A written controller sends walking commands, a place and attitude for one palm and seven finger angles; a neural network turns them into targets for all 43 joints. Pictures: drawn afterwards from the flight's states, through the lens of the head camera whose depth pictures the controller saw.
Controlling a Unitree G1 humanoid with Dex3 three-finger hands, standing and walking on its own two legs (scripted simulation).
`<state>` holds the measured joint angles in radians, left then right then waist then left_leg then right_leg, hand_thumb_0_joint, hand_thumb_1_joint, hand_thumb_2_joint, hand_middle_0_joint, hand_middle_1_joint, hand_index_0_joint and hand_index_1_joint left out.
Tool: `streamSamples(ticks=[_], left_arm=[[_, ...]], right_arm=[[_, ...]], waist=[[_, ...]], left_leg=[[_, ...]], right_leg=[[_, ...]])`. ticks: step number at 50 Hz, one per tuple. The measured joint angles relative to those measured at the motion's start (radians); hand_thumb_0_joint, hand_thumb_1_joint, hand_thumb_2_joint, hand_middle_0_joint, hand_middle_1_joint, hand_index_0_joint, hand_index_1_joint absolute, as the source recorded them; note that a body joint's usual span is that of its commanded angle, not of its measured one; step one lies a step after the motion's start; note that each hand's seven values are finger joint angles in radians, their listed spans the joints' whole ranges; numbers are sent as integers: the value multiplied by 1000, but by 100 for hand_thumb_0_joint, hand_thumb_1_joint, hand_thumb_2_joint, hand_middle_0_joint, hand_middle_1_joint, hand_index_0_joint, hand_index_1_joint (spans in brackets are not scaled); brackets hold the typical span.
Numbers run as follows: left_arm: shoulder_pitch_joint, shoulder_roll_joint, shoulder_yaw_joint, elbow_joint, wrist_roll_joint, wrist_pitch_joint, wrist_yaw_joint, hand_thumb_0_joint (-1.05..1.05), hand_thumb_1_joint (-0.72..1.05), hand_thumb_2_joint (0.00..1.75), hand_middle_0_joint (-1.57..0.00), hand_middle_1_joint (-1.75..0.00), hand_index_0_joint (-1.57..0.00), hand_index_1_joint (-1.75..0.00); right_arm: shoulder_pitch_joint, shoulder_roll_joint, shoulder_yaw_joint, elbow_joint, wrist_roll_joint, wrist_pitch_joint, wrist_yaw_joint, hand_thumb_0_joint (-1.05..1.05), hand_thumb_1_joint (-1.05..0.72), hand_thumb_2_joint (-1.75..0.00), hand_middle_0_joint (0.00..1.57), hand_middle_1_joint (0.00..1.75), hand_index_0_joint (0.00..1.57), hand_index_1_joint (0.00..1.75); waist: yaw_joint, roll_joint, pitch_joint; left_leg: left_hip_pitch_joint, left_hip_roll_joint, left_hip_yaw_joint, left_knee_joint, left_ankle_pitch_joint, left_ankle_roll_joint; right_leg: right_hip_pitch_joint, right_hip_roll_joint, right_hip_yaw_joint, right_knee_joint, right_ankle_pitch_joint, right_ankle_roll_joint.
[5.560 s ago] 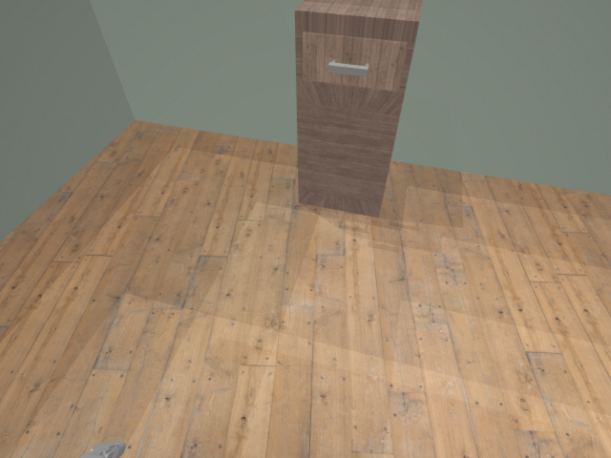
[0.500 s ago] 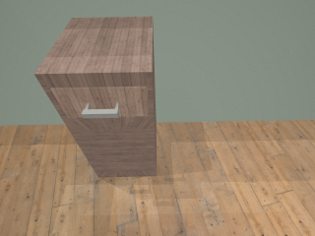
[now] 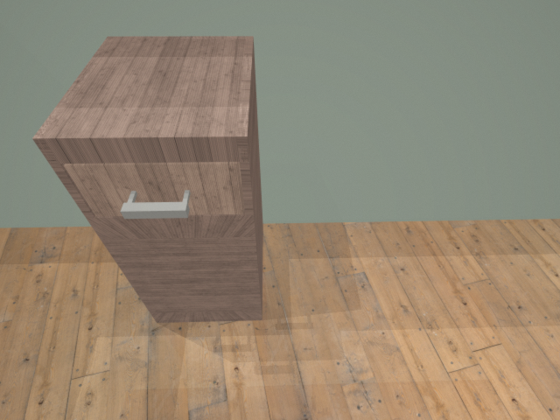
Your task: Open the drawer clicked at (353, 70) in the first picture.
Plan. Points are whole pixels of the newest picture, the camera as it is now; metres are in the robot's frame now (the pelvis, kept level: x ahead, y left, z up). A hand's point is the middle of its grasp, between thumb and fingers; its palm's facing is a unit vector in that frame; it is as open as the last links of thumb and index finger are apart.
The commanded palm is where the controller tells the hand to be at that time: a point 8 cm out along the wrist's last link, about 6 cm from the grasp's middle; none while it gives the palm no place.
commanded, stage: come to a stop and stand still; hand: left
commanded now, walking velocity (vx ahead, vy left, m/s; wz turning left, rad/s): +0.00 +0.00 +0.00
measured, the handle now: (158, 202) +0.54 +0.28 -0.06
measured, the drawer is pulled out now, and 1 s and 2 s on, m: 0.00 0.00 0.00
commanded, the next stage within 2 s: look again from close up in 0.54 s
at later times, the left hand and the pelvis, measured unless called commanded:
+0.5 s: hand out of the picture +0.01 +0.18 -0.18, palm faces +0.05 -0.98 -0.19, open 7.4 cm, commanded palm none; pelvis +0.03 +0.01 +0.00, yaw -1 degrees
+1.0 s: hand out of the picture +0.05 +0.24 -0.18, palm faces +0.03 -0.97 -0.22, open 7.4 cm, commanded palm none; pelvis +0.01 +0.05 -0.01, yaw +0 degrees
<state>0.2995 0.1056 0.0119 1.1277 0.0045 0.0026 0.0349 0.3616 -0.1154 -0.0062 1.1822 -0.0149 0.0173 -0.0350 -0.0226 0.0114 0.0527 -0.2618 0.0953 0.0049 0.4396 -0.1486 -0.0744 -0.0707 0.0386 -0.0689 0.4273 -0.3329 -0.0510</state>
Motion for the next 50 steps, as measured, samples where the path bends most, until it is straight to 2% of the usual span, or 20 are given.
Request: streamSamples(ticks=[8,15,32,38,40,43,45,50], left_arm=[[10,-2,2,-2,4,-4,8,1,91,90,-20,-30,-20,-30],[22,4,1,-5,8,-7,11,0,90,90,-20,-30,-20,-30],[9,37,0,-10,9,-5,7,0,90,90,-20,-30,-20,-30],[18,50,-3,-93,19,-23,8,1,90,90,-20,-30,-21,-30],[22,62,1,-122,19,-21,11,1,90,90,-20,-30,-21,-30],[20,81,3,-155,18,-9,13,1,90,90,-20,-30,-20,-30],[17,90,2,-172,16,0,13,1,90,90,-20,-30,-20,-30],[1,98,-3,-188,16,15,6,1,90,90,-20,-30,-20,-30]], right_arm=[[-66,15,1,-22,2,-14,-5,0,-91,-90,20,29,20,30],[-107,-25,-7,-27,3,-15,-10,2,-93,-90,20,29,20,30],[-149,-48,2,-52,4,-17,-7,0,-93,-90,20,29,20,30],[-108,-77,-9,-174,-11,-22,1,0,-92,-90,20,29,20,30],[-102,-78,-9,-195,-11,-19,2,0,-92,-90,20,29,20,30],[-100,-73,-10,-209,-10,-13,3,0,-92,-90,20,29,20,30],[-103,-71,-9,-213,-7,-10,5,0,-91,-90,20,29,20,30],[-117,-69,-7,-212,-6,-2,13,0,-91,-90,20,29,20,30]], waist=[[16,-6,-4],[28,-15,-9],[34,-22,-6],[22,15,-9],[21,7,-11],[24,-17,-13],[28,-27,-15],[27,-28,-20]], left_leg=[[15,-14,12,8,-28,8],[33,-26,23,15,-52,15],[60,-41,29,-3,-56,25],[-42,-33,13,119,-98,43],[-50,-38,14,141,-110,57],[-43,-48,19,152,-118,46],[-41,-52,25,162,-119,52],[-46,-51,27,171,-108,69]], right_leg=[[18,-16,9,-3,-20,11],[38,-31,16,-5,-36,22],[70,-46,18,-32,-34,32],[-9,-39,7,54,-65,35],[-18,-44,7,81,-78,38],[-24,-58,11,119,-94,46],[-24,-64,16,129,-98,53],[-21,-63,18,120,-76,66]])
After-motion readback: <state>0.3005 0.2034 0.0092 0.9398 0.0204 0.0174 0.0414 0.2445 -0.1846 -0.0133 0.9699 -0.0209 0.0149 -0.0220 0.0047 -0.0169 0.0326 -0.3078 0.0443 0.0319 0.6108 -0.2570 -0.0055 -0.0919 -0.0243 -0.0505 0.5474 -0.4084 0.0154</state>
